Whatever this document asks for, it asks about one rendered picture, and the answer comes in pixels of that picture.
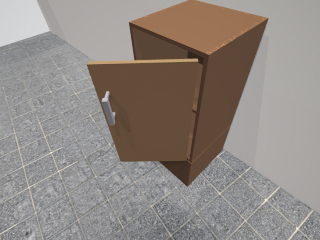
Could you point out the handle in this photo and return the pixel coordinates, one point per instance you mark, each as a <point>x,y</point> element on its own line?
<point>107,108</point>

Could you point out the cupboard door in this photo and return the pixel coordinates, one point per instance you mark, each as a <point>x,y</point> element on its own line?
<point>153,104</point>

